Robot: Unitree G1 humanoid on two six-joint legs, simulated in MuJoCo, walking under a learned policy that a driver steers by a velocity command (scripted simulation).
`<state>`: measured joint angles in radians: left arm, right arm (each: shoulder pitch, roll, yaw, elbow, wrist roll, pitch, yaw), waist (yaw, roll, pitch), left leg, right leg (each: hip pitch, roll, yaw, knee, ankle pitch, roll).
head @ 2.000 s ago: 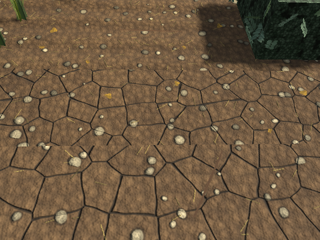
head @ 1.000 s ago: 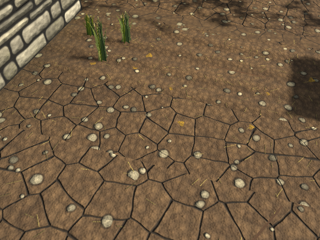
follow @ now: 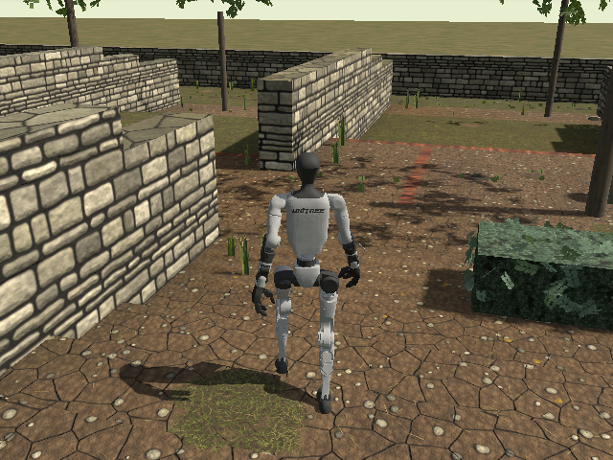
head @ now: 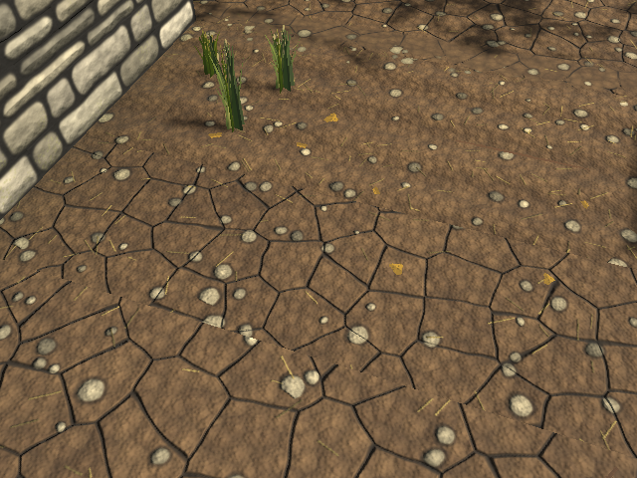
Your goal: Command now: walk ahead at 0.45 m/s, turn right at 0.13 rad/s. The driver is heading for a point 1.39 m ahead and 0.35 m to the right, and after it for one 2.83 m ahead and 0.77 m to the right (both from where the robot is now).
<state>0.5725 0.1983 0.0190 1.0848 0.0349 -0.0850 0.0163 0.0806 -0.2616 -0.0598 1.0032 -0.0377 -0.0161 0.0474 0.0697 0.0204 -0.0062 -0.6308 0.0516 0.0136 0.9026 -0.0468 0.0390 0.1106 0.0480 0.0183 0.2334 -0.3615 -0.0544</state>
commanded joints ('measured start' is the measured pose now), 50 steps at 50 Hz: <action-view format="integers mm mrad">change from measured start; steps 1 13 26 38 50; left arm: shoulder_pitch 106 -8 -381 -197 -212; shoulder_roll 128 117 17 259 225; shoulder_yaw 28 53 21 98 89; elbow -2 -12 -242 -216 -232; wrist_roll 12 -22 -2 -24 -17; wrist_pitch -33 25 75 97 30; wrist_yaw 13 48 -67 -18 -15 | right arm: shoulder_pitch -270 422 201 139 75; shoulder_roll -89 -195 -40 -107 -58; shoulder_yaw -20 -49 -4 -18 -5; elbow -142 26 -70 -243 -250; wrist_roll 1 -23 21 26 -4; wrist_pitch -40 -66 -108 -56 3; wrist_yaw -6 -29 -59 -39 -37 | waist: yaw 57 -189 7 47 -58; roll -119 178 100 -85 -106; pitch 204 -83 50 -9 -37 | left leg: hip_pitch -395 979 322 -247 138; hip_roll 45 171 239 13 -27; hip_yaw -38 -57 86 -30 11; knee -96 -545 -626 511 50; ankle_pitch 86 881 337 -386 111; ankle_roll -15 -43 94 -33 -56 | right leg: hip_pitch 133 -557 -600 54 -276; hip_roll -262 81 -124 -391 -142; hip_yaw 224 102 -63 588 219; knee -3 1499 652 19 64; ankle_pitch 367 -450 373 28 701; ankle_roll -169 -48 -50 -351 -178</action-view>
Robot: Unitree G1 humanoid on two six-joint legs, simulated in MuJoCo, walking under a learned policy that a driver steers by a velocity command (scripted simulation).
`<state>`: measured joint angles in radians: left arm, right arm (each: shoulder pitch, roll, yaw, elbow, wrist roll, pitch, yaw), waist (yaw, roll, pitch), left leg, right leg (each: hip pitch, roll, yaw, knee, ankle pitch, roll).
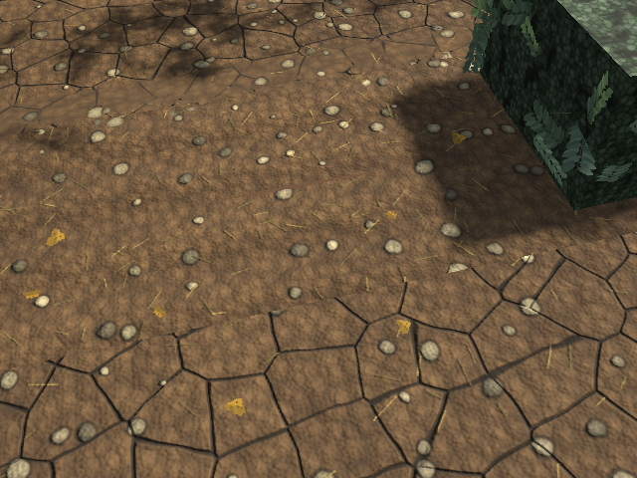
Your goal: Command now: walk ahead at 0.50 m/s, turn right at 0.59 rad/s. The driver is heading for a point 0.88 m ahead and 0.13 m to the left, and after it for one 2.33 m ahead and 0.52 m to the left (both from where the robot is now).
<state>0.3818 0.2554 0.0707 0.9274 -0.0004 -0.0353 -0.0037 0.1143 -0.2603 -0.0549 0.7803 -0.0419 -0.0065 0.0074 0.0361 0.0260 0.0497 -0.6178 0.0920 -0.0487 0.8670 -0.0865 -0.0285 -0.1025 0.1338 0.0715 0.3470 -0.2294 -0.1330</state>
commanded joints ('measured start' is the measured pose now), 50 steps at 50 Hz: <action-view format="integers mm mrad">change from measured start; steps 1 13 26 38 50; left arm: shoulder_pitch -8 14 -507 133 -36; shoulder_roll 158 47 22 107 66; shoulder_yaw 35 -1 -23 18 -5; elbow -79 -144 -241 -32 -13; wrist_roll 16 16 37 28 8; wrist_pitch -19 -53 -26 -53 -81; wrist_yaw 5 29 -67 -32 11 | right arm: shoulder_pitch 29 393 386 556 -48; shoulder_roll -83 -206 -96 -40 12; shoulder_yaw -13 -42 -5 1 20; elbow -33 64 128 185 -13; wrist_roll -6 20 18 59 15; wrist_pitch -14 -81 -123 -20 -10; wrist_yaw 7 19 -8 -77 55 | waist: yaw -18 -51 -106 29 -62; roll -93 125 15 -168 -114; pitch -86 -13 39 -343 6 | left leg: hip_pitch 78 696 364 -333 120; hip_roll -50 330 -13 -66 -42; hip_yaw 47 -663 -135 -24 113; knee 94 -515 -536 947 -107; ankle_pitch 138 201 -199 -633 71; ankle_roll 22 334 202 146 136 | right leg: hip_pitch -38 -734 -360 701 -69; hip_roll -238 2 -151 -574 -385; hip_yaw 190 133 -88 173 -152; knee -33 1134 242 319 -109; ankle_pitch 535 -264 719 1080 583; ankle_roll -110 19 66 -13 8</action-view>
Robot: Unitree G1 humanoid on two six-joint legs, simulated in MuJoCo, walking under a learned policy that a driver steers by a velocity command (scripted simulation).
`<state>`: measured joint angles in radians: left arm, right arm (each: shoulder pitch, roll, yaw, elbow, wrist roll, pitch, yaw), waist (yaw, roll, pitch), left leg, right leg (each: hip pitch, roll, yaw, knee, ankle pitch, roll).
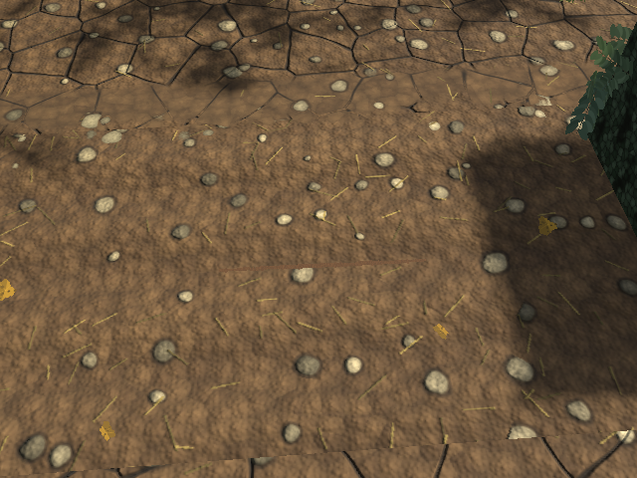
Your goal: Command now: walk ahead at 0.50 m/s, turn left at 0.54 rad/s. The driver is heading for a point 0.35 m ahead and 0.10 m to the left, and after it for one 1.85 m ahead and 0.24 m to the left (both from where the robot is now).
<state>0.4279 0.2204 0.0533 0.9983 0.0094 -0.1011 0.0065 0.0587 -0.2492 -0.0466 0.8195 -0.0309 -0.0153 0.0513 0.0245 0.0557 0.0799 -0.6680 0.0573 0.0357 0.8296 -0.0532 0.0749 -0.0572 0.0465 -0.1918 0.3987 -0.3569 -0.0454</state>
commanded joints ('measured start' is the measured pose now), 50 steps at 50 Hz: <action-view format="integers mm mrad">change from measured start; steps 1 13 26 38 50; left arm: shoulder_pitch -52 -76 -486 -162 13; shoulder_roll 110 112 107 166 171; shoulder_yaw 14 5 -2 25 36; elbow -76 -190 -327 -232 -138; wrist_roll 2 37 30 -4 -13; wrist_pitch -5 57 71 44 33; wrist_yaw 4 -13 -31 -23 -14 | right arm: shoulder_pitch -28 150 425 353 -28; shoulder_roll -9 -148 -164 -136 -59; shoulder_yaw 11 -40 -56 -24 23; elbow -65 -18 32 -5 -154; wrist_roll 3 22 22 -12 -7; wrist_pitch -1 -9 -31 -60 -37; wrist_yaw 12 -46 -56 -45 -22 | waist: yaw -36 15 -113 -7 23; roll -122 -14 8 -86 -134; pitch -19 -49 -32 -93 -42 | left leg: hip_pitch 153 480 668 55 91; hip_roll -20 113 51 -89 -27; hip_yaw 44 -368 -405 -149 -38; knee -103 -594 -565 428 -96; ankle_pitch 2 109 202 -320 -42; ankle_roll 46 208 163 5 -116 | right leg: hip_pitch -47 -518 -668 61 -82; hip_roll -301 -164 -94 -359 -151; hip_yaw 93 215 219 787 494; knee -138 754 339 -136 -202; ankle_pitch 744 24 295 12 456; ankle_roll -73 56 98 -233 -171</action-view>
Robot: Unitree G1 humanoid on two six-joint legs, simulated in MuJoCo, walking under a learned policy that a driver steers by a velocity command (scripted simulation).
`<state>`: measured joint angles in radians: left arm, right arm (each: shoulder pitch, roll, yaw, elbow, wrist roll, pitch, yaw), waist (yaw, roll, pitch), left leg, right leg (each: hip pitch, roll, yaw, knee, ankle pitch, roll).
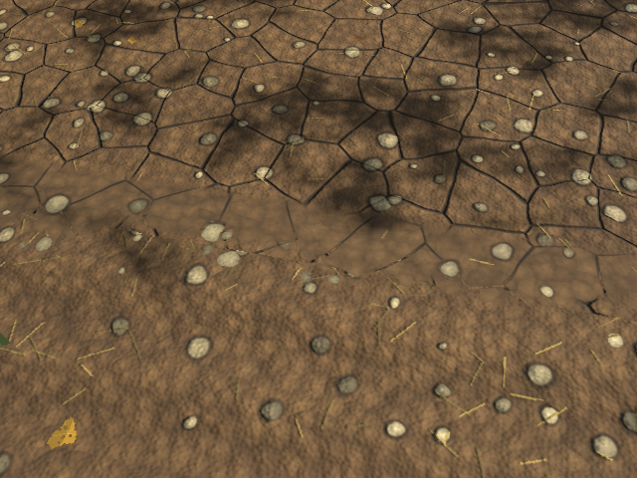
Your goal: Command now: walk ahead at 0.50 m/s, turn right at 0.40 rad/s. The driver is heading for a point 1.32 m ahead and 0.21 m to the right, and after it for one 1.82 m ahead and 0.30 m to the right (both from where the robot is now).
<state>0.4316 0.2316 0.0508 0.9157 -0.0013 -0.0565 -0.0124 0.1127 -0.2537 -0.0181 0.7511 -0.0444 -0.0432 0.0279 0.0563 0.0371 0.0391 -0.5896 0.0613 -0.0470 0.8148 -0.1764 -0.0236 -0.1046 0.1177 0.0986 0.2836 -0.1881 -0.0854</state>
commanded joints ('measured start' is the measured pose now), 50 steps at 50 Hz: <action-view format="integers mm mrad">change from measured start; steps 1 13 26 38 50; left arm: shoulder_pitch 26 -9 -345 12 -93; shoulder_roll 163 141 74 288 104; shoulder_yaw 40 37 8 68 11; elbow -54 -123 -254 -204 -90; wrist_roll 0 24 35 40 19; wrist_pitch -9 21 59 33 -42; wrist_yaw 6 4 -65 -3 13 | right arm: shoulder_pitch -110 134 239 353 161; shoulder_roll -55 -117 -113 -105 -54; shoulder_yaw -3 -39 -49 -33 -48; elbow -95 -70 31 20 59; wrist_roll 10 9 25 45 24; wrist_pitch -10 -23 -62 -16 33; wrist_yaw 1 -46 -32 -28 10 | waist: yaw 2 -85 -81 67 -55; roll -116 8 45 -212 -102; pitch -6 -82 18 -413 41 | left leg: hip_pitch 19 607 529 -44 -95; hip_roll -38 305 168 -51 25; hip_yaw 45 -483 118 150 -4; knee -114 -572 -664 552 204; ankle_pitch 97 -318 279 -368 94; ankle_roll -19 214 166 38 48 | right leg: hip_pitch -20 -547 -588 476 23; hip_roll -223 -110 -183 -565 -318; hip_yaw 210 3 -99 629 -132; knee -71 888 589 28 -169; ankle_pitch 306 -238 143 24 311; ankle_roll -127 11 65 -277 -48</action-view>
